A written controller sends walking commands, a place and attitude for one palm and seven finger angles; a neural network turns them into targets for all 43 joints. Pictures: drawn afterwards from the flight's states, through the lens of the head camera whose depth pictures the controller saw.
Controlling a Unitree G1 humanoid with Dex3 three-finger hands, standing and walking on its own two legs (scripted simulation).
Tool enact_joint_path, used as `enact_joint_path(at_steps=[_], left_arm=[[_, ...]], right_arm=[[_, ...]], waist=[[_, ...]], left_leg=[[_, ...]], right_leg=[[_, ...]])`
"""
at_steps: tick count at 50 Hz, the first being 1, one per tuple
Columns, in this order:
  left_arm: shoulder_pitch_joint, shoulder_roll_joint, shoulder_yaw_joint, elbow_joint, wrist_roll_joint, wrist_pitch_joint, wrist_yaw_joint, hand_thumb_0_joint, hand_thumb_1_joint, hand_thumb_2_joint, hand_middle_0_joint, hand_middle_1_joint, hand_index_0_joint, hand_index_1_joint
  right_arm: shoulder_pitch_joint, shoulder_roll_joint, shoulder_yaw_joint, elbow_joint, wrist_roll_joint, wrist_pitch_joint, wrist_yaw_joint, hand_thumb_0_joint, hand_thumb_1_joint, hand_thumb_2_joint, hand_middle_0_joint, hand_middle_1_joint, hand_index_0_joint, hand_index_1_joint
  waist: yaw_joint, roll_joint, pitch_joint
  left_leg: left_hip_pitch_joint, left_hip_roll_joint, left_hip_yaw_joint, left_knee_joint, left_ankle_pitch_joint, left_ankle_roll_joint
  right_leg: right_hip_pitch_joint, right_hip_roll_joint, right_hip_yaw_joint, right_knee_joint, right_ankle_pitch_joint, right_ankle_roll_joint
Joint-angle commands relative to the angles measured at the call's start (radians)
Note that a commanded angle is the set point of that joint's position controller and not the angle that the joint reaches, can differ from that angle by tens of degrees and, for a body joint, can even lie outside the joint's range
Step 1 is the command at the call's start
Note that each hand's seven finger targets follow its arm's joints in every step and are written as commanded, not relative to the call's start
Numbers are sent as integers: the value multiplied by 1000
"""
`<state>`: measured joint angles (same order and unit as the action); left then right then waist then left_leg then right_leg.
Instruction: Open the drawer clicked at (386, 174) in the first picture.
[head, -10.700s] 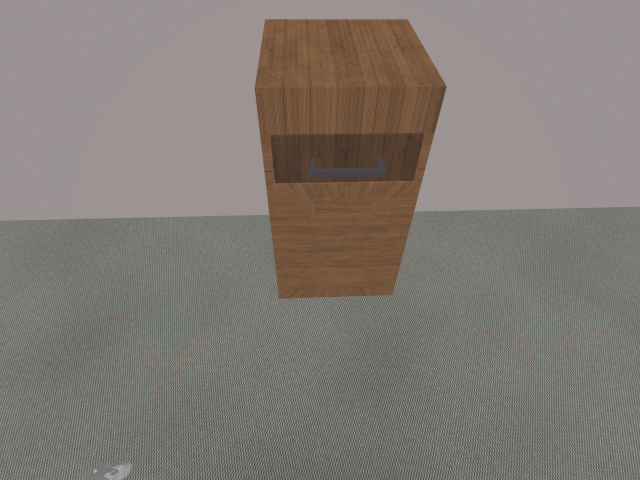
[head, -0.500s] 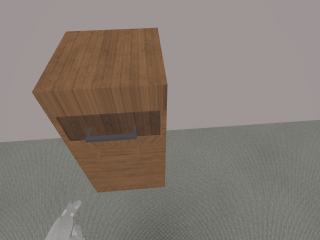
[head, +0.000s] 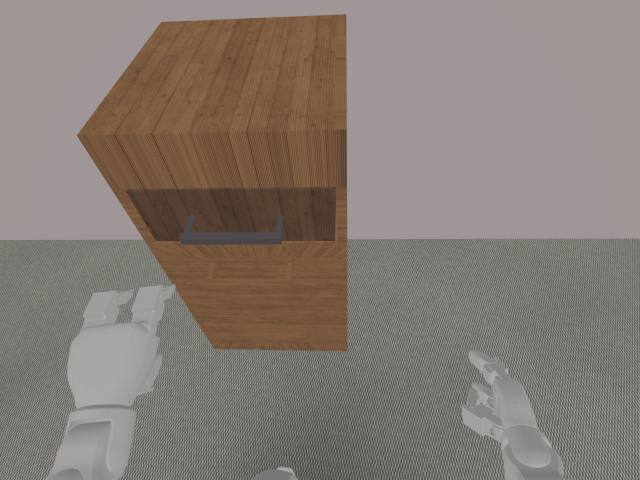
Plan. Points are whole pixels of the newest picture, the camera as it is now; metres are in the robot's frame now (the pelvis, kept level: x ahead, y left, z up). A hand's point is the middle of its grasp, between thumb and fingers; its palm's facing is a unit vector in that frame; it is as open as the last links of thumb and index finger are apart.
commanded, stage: raise the hand with hooked fingers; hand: left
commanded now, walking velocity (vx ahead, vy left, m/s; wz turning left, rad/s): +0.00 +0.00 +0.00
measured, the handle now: (233, 230) +0.54 +0.26 -0.08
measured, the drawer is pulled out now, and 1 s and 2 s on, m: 0.00 0.00 0.00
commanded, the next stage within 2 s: move the hooked fingers above the handle in 1.24 s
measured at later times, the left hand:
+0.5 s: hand (147, 273) +0.32 +0.27 +0.08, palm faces +0.17 -0.09 -0.98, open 12.9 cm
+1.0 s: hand (126, 233) +0.35 +0.29 +0.12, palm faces +0.03 -0.10 -0.99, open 13.9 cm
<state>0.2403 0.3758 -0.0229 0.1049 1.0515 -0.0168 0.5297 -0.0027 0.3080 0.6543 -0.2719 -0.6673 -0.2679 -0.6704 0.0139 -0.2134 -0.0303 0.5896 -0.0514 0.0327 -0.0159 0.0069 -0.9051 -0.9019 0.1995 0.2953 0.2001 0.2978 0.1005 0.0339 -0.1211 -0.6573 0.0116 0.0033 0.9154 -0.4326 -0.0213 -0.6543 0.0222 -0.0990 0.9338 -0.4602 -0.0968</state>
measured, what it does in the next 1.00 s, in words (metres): shifts its weight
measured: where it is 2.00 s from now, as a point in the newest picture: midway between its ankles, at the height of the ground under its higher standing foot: outside the picture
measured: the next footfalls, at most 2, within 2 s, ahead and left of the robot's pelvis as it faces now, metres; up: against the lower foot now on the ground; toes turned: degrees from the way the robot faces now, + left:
none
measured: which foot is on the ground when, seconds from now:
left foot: down 0.00-1.00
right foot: down 0.00-1.00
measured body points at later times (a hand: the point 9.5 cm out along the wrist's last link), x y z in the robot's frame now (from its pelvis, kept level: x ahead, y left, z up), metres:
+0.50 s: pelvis +0.03 +0.04 +0.03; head +0.05 +0.01 +0.48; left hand +0.31 +0.27 +0.13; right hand +0.19 -0.23 -0.08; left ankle +0.02 +0.15 -0.69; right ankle +0.01 -0.06 -0.69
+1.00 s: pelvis +0.02 +0.08 +0.05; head +0.03 +0.05 +0.50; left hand +0.34 +0.30 +0.18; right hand +0.19 -0.15 -0.06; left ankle +0.02 +0.15 -0.69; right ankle +0.01 -0.06 -0.69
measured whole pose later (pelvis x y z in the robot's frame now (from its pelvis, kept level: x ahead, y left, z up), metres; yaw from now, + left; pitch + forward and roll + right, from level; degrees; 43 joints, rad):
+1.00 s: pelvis +0.02 +0.08 +0.05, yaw -5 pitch +2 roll +0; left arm -0.14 0.42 -0.11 0.14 0.96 0.18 0.09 -0.01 -0.49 0.30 -0.32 -1.20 -0.32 -1.20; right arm 0.15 -0.22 0.01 0.62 0.02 0.09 -0.02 0.01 -0.90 -0.90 0.20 0.30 0.20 0.30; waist 0.08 0.08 -0.03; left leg -0.26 -0.08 -0.03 0.51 -0.27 0.06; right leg -0.27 -0.01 0.03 0.50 -0.26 0.01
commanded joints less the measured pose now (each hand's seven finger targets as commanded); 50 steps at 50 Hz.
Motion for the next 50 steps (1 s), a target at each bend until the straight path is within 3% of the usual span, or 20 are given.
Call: enact_joint_path(at_steps=[1, 4, 6, 8, 11, 14, 15, 17, 20, 24, 28, 30, 35, 38, 42, 46, 50], left_arm=[[-125, 157, 62, -116, -69, 155, -76, 0, 107, 560, -257, -810, -257, -810], [-48, 169, 59, -108, -113, 213, -198, 0, 37, 530, -262, -855, -262, -855], [-30, 173, 61, -133, -116, 194, -252, 0, -10, 510, -265, -885, -265, -885], [-22, 193, 97, -180, -107, 137, -275, 0, -57, 490, -268, -915, -268, -915], [-81, 223, 153, -297, -76, 46, -231, 0, -127, 460, -273, -960, -273, -960], [-113, 209, 174, -344, -47, -17, -139, 0, -197, 430, -278, -1005, -278, -1005], [-132, 220, 193, -337, -41, -12, -107, 0, -220, 420, -280, -1020, -280, -1020], [-162, 201, 191, -309, -36, 14, -60, 0, -267, 400, -283, -1050, -283, -1050], [-213, 170, 149, -260, -54, 105, -50, 0, -337, 370, -288, -1095, -288, -1095], [-312, 134, 34, -259, -77, 222, -133, 0, -430, 330, -295, -1155, -295, -1155], [-415, 151, -13, -235, -77, 278, -248, 0, -500, 300, -300, -1200, -300, -1200], [-466, 194, 14, -230, -65, 280, -287, 0, -500, 300, -300, -1200, -300, -1200], [-575, 230, 42, -203, -42, 250, -331, 0, -500, 300, -300, -1200, -300, -1200], [-630, 204, 15, -180, -51, 235, -351, 0, -500, 300, -300, -1200, -300, -1200], [-725, 213, -3, -183, -58, 215, -380, 0, -500, 300, -300, -1200, -300, -1200], [-621, 185, -12, -148, -74, 194, -412, 0, -500, 300, -300, -1200, -300, -1200], [-607, 206, 15, -183, -81, 156, -413, 0, -500, 300, -300, -1200, -300, -1200]], right_arm=[[-58, -108, -9, -149, 34, -16, -29, 0, -900, -900, 200, 300, 200, 300], [-65, -117, 12, -157, 46, 1, -40, 0, -900, -900, 200, 300, 200, 300], [-58, -118, 23, -160, 43, 0, -42, 0, -900, -900, 200, 300, 200, 300], [-36, -119, 17, -150, 34, -11, -39, 0, -900, -900, 200, 300, 200, 300], [-33, -110, 1, -150, 19, -27, -36, 0, -900, -900, 200, 300, 200, 300], [-15, -105, -21, -138, 11, -47, -24, 0, -900, -900, 200, 300, 200, 300], [-12, -107, -27, -133, 10, -47, -21, 0, -900, -900, 200, 300, 200, 300], [0, -112, -46, -122, 17, -46, -14, 0, -900, -900, 200, 300, 200, 300], [-9, -124, -56, -113, 37, -35, -3, 0, -900, -900, 200, 300, 200, 300], [-31, -137, -50, -112, 60, -21, -9, 0, -900, -900, 200, 300, 200, 300], [-41, -137, -25, -126, 68, -2, -27, 0, -900, -900, 200, 300, 200, 300], [-40, -137, -13, -131, 66, 10, -33, 0, -900, -900, 200, 300, 200, 300], [-21, -122, 4, -129, 62, 22, -33, 0, -900, -900, 200, 300, 200, 300], [-12, -116, 8, -124, 67, 19, -30, 0, -900, -900, 200, 300, 200, 300], [-1, -121, 8, -120, 69, 12, -27, 0, -900, -900, 200, 300, 200, 300], [20, -127, 3, -124, 69, 11, -16, 0, -900, -900, 200, 300, 200, 300], [22, -134, -1, -128, 65, 9, -9, 0, -900, -900, 200, 300, 200, 300]], waist=[[-51, -125, -188], [-24, -190, -184], [-17, -187, -151], [-10, -181, -150], [-1, -118, -176], [-9, 10, -214], [-18, -22, -216], [-27, -13, -248], [-37, -18, -258], [-45, -6, -221], [-45, -58, -133], [-35, -40, -117], [-21, 31, -114], [-29, 37, -107], [-38, 56, -128], [-27, 13, -139], [-24, -10, -120]], left_leg=[[63, -79, 14, -158, 200, 56], [80, -76, 14, -232, 244, 52], [99, -74, 6, -268, 247, 53], [126, -73, 0, -283, 281, 57], [157, -81, -11, -287, 286, 62], [222, -89, -13, -269, 340, 64], [211, -90, -16, -259, 342, 64], [227, -90, -3, -251, 360, 61], [265, -82, 0, -269, 400, 58], [354, -57, -10, -324, 461, 55], [391, -42, -29, -388, 438, 56], [409, -37, -34, -416, 436, 50], [463, -27, -57, -453, 483, 31], [485, -24, -66, -469, 488, 22], [516, -21, -83, -483, 495, 12], [516, -20, -81, -486, 532, 13], [495, -17, -84, -500, 499, 13]], right_leg=[[345, -50, 341, -340, 358, 83], [487, -70, 332, -332, 574, 110], [496, -69, 311, -330, 594, 108], [510, -65, 288, -324, 669, 108], [497, -62, 290, -323, 641, 93], [427, -36, 246, -302, 584, 61], [420, -31, 240, -299, 568, 61], [408, -28, 222, -288, 588, 59], [398, -15, 177, -287, 580, 53], [391, -9, 127, -318, 520, 54], [390, -7, 102, -366, 421, 57], [405, -6, 99, -383, 387, 51], [421, 3, 82, -408, 354, 38], [416, 7, 76, -426, 345, 36], [420, 8, 73, -445, 331, 34], [441, 9, 69, -455, 350, 36], [443, 10, 68, -463, 334, 37]])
